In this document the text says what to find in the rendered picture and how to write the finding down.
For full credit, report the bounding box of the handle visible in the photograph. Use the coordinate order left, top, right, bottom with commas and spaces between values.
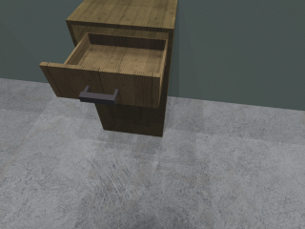
78, 85, 119, 106

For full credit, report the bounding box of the cabinet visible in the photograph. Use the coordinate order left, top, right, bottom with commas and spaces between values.
66, 0, 178, 137

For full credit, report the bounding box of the drawer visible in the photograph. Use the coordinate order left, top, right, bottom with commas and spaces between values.
39, 32, 169, 109

